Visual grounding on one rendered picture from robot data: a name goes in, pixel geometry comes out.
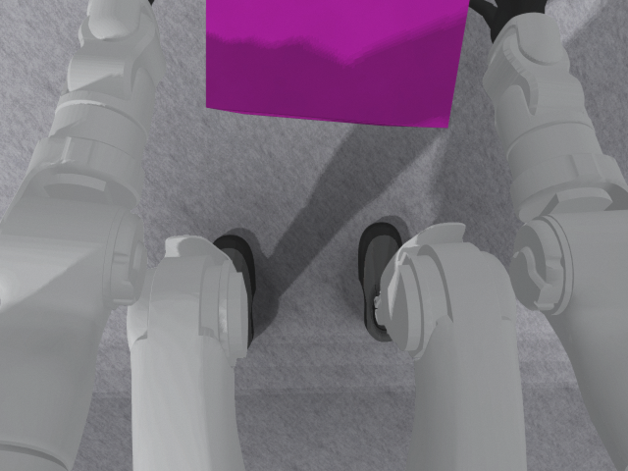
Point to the carton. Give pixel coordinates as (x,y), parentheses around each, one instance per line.
(371,62)

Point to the left robot forearm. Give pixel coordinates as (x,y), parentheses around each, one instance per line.
(94,150)

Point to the left robot foot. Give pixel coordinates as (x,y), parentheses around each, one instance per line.
(240,253)

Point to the right robot forearm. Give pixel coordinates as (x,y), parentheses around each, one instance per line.
(548,139)

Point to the right robot shin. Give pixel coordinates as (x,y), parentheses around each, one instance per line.
(443,233)

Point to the right robot hand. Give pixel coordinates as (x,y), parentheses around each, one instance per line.
(497,17)

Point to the right robot upper arm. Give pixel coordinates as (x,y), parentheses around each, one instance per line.
(573,267)

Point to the left robot upper arm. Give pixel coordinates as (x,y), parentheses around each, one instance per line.
(64,266)

